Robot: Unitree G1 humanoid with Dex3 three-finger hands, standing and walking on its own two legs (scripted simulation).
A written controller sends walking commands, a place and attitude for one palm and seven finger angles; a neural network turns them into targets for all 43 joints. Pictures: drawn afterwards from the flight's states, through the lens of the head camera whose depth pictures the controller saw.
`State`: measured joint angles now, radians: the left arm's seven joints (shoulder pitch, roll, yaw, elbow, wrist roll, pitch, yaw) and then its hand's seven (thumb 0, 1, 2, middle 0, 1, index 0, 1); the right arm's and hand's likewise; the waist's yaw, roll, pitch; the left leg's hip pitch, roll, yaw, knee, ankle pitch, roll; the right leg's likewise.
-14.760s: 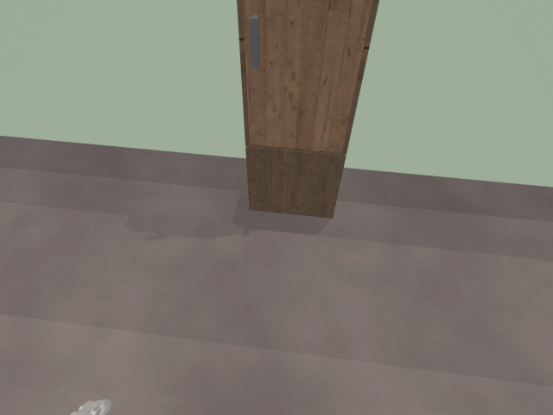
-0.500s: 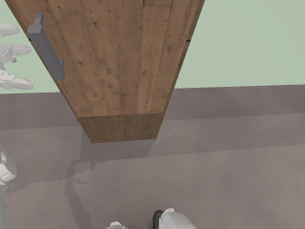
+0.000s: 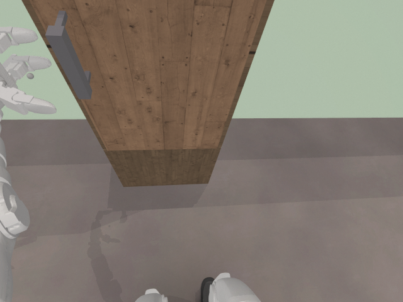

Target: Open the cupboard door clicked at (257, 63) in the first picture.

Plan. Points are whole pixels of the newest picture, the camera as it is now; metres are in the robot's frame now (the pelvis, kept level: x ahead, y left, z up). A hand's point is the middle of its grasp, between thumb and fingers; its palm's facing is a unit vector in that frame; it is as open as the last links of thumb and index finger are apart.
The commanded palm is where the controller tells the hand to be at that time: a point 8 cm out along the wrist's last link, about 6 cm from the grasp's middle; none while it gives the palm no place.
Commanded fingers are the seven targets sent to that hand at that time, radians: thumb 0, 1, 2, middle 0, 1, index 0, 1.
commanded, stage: move the hooked fingers beside the handle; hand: left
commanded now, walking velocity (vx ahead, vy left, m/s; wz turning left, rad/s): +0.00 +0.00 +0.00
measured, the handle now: (74, 58) +0.55 +0.20 +0.11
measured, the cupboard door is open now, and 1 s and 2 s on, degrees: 0 0 0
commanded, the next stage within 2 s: slide the fingers in behind the handle in 0.32 s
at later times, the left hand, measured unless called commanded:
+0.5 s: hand (27, 73) +0.52 +0.27 +0.11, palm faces -0.02 -1.00 -0.02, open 14.0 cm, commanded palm +0.50 +0.31 +0.11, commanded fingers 0.00 -0.50 0.30 -0.30 -1.20 -0.30 -1.20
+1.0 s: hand (45, 77) +0.50 +0.24 +0.11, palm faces +0.00 -1.00 -0.02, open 14.3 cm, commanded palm +0.49 +0.27 +0.11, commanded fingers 0.00 -0.50 0.30 -0.30 -1.20 -0.30 -1.20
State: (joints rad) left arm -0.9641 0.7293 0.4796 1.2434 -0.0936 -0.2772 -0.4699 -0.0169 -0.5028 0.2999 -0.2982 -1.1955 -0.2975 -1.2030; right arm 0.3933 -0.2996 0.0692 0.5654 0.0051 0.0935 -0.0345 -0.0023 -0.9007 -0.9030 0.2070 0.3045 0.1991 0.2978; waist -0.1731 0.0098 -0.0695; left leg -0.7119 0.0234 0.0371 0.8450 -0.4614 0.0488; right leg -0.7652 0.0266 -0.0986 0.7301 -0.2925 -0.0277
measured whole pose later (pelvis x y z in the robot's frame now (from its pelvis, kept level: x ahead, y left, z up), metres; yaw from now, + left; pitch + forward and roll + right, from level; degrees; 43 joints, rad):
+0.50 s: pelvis +0.00 +0.00 +0.00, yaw -1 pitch +21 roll -4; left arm -0.98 0.82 0.53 1.25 -0.09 -0.26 -0.51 -0.02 -0.50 0.30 -0.30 -1.20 -0.30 -1.20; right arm 0.47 -0.31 0.07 0.58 0.00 0.10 -0.04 0.00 -0.90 -0.90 0.21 0.30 0.20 0.30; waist -0.21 0.01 -0.07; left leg -0.78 0.03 0.05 0.87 -0.47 0.05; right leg -0.82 0.04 -0.09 0.73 -0.28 -0.02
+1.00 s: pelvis +0.01 +0.01 +0.00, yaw +0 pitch +19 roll -4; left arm -0.89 0.61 0.44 1.14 -0.12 -0.28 -0.38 -0.02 -0.50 0.30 -0.30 -1.20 -0.25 -1.19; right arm 0.42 -0.27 0.05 0.58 0.00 0.09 0.00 0.00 -0.90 -0.90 0.21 0.30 0.20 0.30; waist -0.15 0.03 -0.09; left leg -0.70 0.02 0.04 0.84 -0.48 0.05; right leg -0.75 0.03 -0.09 0.73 -0.31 -0.02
